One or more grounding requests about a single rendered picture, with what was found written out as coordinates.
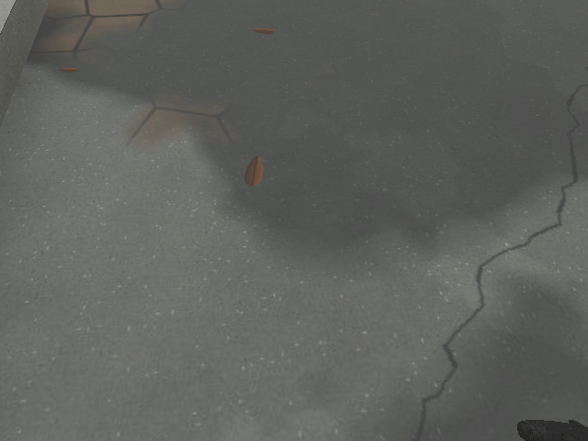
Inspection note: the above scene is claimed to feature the robot right hand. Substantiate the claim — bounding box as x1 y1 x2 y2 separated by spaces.
517 420 588 441

